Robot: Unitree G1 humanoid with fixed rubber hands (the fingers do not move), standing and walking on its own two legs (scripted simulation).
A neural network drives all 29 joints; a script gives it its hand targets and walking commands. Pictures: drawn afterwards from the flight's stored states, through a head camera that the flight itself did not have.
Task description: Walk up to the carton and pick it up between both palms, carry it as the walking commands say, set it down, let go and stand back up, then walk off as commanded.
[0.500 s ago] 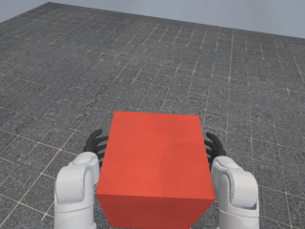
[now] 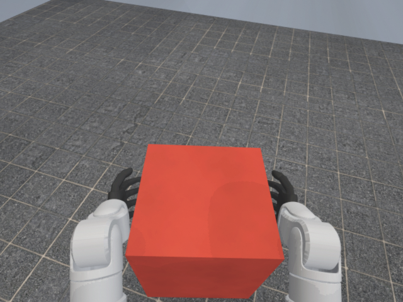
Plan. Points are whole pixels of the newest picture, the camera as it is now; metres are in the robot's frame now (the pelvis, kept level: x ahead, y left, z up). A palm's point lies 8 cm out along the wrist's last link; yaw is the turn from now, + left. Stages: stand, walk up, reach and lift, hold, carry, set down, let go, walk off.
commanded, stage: carry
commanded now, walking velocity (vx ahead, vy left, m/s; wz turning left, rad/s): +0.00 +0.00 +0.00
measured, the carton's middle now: (201, 226) +0.27 +0.01 +0.02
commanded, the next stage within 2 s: none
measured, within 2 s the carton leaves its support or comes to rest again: neither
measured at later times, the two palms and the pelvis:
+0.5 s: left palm (101, 229) +0.22 +0.17 +0.10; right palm (289, 237) +0.22 -0.13 +0.09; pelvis -0.04 +0.01 +0.01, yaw +1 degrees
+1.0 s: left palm (133, 230) +0.22 +0.12 +0.09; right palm (315, 239) +0.22 -0.18 +0.08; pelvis -0.04 -0.03 +0.01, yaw +1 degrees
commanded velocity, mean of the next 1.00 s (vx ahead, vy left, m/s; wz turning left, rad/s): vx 0.00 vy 0.00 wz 0.00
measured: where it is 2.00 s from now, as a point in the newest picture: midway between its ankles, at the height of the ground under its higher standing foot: outside the picture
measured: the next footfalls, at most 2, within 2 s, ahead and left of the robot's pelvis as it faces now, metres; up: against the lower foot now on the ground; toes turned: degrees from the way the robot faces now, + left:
none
